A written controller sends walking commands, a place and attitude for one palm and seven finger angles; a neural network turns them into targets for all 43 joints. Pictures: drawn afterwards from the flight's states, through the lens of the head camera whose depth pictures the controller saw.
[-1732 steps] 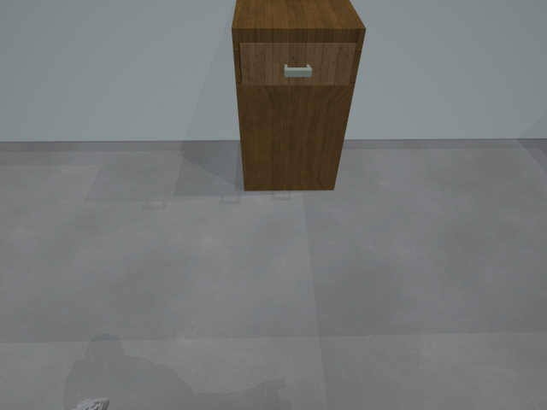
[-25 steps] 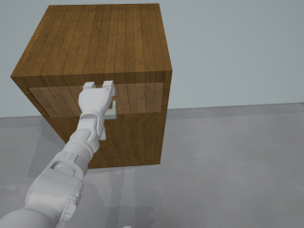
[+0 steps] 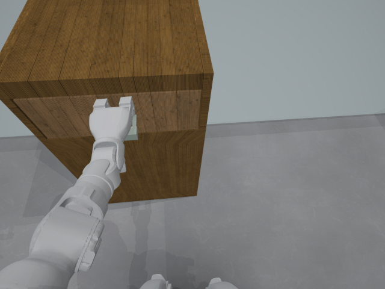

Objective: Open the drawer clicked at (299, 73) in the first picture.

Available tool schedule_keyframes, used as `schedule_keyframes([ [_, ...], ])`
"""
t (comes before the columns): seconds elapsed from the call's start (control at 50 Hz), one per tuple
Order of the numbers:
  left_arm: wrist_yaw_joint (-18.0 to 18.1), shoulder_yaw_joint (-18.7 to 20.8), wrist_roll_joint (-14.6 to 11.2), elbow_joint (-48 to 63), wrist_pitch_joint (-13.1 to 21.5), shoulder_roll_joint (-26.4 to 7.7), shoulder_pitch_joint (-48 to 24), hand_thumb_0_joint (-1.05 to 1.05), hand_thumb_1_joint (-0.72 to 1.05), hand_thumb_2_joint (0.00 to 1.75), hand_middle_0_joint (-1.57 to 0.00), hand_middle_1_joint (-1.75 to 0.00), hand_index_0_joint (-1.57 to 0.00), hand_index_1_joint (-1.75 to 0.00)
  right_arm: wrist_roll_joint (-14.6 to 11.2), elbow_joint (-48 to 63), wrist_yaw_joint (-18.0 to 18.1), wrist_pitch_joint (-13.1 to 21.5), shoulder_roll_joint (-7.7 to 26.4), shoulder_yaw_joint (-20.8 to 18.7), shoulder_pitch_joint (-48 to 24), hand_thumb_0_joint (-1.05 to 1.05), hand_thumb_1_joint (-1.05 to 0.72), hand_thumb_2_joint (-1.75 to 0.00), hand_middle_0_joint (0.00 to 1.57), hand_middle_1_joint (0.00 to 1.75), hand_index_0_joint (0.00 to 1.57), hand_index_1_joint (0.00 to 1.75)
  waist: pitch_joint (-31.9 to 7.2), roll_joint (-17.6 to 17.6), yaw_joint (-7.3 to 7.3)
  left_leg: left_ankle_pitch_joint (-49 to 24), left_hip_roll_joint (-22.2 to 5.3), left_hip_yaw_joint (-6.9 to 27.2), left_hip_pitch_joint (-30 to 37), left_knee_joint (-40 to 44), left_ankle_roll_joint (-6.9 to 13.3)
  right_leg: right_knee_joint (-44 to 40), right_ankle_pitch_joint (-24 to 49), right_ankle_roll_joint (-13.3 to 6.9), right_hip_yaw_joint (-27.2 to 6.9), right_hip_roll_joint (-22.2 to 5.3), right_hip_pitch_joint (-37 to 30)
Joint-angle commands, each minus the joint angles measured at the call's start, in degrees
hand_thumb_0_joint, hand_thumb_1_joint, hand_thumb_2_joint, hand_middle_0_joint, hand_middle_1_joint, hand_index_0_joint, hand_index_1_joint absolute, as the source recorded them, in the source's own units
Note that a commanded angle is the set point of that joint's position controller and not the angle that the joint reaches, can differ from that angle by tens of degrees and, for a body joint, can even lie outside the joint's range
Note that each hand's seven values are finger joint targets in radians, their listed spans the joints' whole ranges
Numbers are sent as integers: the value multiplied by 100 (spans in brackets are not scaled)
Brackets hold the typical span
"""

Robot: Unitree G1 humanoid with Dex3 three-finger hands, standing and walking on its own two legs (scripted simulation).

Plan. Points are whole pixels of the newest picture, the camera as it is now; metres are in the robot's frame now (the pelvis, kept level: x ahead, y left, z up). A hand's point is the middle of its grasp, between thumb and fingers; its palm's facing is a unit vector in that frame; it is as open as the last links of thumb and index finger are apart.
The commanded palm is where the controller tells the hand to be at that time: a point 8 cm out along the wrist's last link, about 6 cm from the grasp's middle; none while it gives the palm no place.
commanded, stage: lower the fingers behind the handle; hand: left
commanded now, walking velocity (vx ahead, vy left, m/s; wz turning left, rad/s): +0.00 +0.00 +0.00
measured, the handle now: (117, 126) +0.51 +0.17 -0.03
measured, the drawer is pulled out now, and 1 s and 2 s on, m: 0.00 0.00 0.00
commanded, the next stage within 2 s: lift the hand off the handle in 1.10 s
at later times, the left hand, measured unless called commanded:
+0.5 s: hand (116, 143) +0.46 +0.16 -0.03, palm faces +0.01 -0.03 -1.00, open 13.8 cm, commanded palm +0.44 +0.16 +0.01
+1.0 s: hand (117, 142) +0.46 +0.16 -0.03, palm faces +0.00 +0.00 -1.00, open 13.8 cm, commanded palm +0.44 +0.15 +0.00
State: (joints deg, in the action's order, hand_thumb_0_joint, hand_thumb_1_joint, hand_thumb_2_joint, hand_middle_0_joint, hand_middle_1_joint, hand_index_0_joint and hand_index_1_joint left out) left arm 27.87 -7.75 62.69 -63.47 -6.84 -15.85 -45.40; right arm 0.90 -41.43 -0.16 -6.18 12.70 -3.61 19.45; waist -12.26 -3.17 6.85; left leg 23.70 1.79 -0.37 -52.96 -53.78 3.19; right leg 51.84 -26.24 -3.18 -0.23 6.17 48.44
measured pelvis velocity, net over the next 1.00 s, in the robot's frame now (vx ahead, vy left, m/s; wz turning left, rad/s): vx -0.04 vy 0.01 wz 0.00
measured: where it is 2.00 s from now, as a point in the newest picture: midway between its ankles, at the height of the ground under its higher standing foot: outside the picture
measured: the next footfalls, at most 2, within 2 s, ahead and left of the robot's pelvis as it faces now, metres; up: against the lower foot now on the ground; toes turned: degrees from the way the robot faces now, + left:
none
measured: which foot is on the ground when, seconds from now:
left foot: down 0.00-1.00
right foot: down 0.00-1.00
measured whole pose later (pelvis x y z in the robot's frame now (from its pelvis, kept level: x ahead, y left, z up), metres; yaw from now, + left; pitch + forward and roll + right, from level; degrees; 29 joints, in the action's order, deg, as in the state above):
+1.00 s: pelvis -0.04 +0.01 -0.03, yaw +0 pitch +26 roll -3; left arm 28.2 -10.0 62.1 -68.4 -11.0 -17.7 -53.7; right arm 0.9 -40.3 0.4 -4.4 12.5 -1.2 19.7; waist -12.8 -3.4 8.9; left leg 24.2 2.0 0.4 -65.7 -64.0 3.7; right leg 62.1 -27.4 -2.6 1.8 5.9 60.7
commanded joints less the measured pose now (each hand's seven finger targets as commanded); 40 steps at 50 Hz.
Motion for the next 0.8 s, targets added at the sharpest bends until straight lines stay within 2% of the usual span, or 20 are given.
schedule_keyframes([
  [0.0, 265, 232, 59, 1093, -128, -953, -2478, 0, -50, 30, -30, -120, -30, -120, 15, 409, 32, 96, 831, -228, 657, 0, -90, -90, 20, 30, 20, 30, -2470, -29, 121, -2422, -73, 113, 2154, 209, -35, -521, 2564, 99, -107, -101, -777],
  [0.04, 232, 239, 68, 1075, -146, -921, -2392, 0, -50, 30, -30, -120, -30, -120, 31, 400, 32, 87, 827, -246, 646, 0, -90, -90, 20, 30, 20, 30, -2554, 23, 142, -2622, -83, 127, 2195, 144, -32, -479, 2766, 97, -107, -97, -798],
  [0.08, 225, 328, 84, 917, -201, -1009, -2103, 0, -50, 30, -30, -120, -30, -120, 13, 403, 40, 62, 837, -237, 658, 0, -90, -90, 20, 30, 20, 30, -2390, 198, 99, -2470, -82, 111, 2037, 158, -29, -501, 2699, 116, -113, -99, -825],
  [0.12, 188, 211, 32, 804, -236, -860, -1968, 0, -50, 30, -30, -120, -30, -120, 3, 435, 40, 58, 815, -215, 622, 0, -90, -90, 20, 30, 20, 30, -2176, 287, 119, -2232, -55, 70, 1835, 171, -10, -567, 2644, 133, -143, -110, -864],
  [0.14, 156, 261, 1, 878, -191, -950, -2133, 0, -50, 30, -30, -120, -30, -120, 15, 432, 48, 70, 825, -203, 615, 0, -90, -90, 20, 30, 20, 30, -2197, 266, 151, -2254, -54, 73, 1800, 159, 1, -547, 2724, 129, -168, -128, -903],
  [0.18, 136, 376, 58, 1009, -73, -1127, -1997, 0, -50, 30, -30, -120, -30, -120, 2, 472, 70, 81, 822, -203, 601, 0, -90, -90, 20, 30, 20, 30, -2313, 193, 69, -2163, -49, 82, 1792, 131, -3, -500, 2644, 123, -191, -131, -892],
  [0.2, 126, 138, 54, 1100, 0, -853, -2161, 0, -50, 30, -30, -120, -30, -120, 14, 475, 72, 111, 797, -205, 591, 0, -90, -90, 20, 30, 20, 30, -2215, 85, 175, -2108, -49, 70, 1806, 102, 3, -509, 2573, 131, -184, -135, -741],
  [0.28, 231, 365, 134, 1105, 221, -1084, -2011, 0, -50, 30, -30, -120, -30, -120, 33, 441, 87, 176, 790, -222, 613, 0, -90, -90, 20, 30, 20, 30, -2321, 63, 102, -2098, -60, 124, 1749, -32, -8, -360, 2442, 112, -183, -124, -552],
  [0.32, 313, 189, 156, 985, 170, -812, -1981, 0, -50, 30, -30, -120, -30, -120, 44, 409, 45, 193, 775, -229, 619, 0, -90, -90, 20, 30, 20, 30, -2194, -27, 140, -2098, -68, 125, 1734, -72, -24, -329, 2316, 99, -125, -107, -331],
  [0.36, 410, 281, 182, 976, 111, -952, -2161, 0, -50, 30, -30, -120, -30, -120, 53, 386, 22, 186, 808, -236, 625, 0, -90, -90, 20, 30, 20, 30, -2266, -47, 166, -2134, -89, 175, 1772, -119, -37, -256, 2217, 94, -105, -97, -179],
  [0.38, 427, 147, 157, 945, 58, -744, -2126, 0, -50, 30, -30, -120, -30, -120, 64, 391, -1, 179, 800, -240, 631, 0, -90, -90, 20, 30, 20, 30, -2313, -70, 163, -2139, -79, 182, 1805, -124, -45, -240, 2180, 83, -74, -83, -169],
  [0.42, 461, 233, 156, 805, -72, -853, -2042, 0, -50, 30, -30, -120, -30, -120, 64, 393, -14, 139, 818, -226, 620, 0, -90, -90, 20, 30, 20, 30, -2302, -55, 137, -2125, -74, 171, 1720, -144, -53, -223, 2192, 79, -73, -81, -191],
  [0.46, 437, 63, 152, 662, -179, -713, -2246, 0, -50, 30, -30, -120, -30, -120, 50, 368, -20, 128, 824, -215, 621, 0, -90, -90, 20, 30, 20, 30, -2192, 33, 254, -1993, -89, 217, 1661, -154, -45, -213, 1994, 91, -38, -74, 0],
  [0.52, 411, 130, 146, 329, -373, -882, -2272, 0, -50, 30, -30, -120, -30, -120, 32, 367, 4, 111, 862, -173, 606, 0, -90, -90, 20, 30, 20, 30, -1950, 132, 272, -1592, -68, 207, 1327, -137, -26, -244, 1688, 93, -63, -85, 42],
  [0.54, 365, 8, 95, 344, -390, -744, -2489, 0, -50, 30, -30, -120, -30, -120, 45, 354, 5, 124, 866, -168, 615, 0, -90, -90, 20, 30, 20, 30, -2000, 53, 345, -1606, -68, 235, 1362, -140, -24, -220, 1674, 84, -44, -88, 110],
  [0.58, 314, 83, 116, 221, -426, -852, -2383, 0, -50, 30, -30, -120, -30, -120, 41, 362, 19, 127, 880, -163, 633, 0, -90, -90, 20, 30, 20, 30, -2077, 72, 324, -1561, -88, 237, 1369, -190, -20, -179, 1584, 92, -44, -89, 186],
  [0.62, 233, -41, 83, 65, -470, -737, -2384, 0, -50, 30, -30, -120, -30, -120, 38, 384, 37, 133, 874, -135, 633, 0, -90, -90, 20, 30, 20, 30, -1896, 217, 402, -1384, -77, 213, 1133, -227, 0, -182, 1504, 115, -56, -97, 207],
  [0.66, 147, -144, 63, 75, -430, -653, -2494, 0, -50, 30, -30, -120, -30, -120, 37, 402, 38, 163, 881, -118, 655, 0, -90, -90, 20, 30, 20, 30, -1915, 81, 411, -1270, -79, 252, 1102, -243, -10, -123, 1321, 103, -33, -103, 360],
  [0.72, 72, -130, 27, -99, -451, -711, -2470, 0, -50, 30, -30, -120, -30, -120, 23, 430, 61, 187, 893, -92, 649, 0, -90, -90, 20, 30, 20, 30, -1715, 216, 462, -919, -79, 248, 842, -287, 21, -146, 991, 111, -50, -108, 481],
  [0.78, 22, -50, 48, -7, -405, -894, -2639, 0, -50, 30, -30, -120, -30, -120, 12, 466, 92, 220, 912, -77, 686, 0, -90, -90, 20, 30, 20, 30, -1866, 118, 435, -789, -93, 303, 853, -290, 11, -66, 793, 97, -26, -106, 593],
])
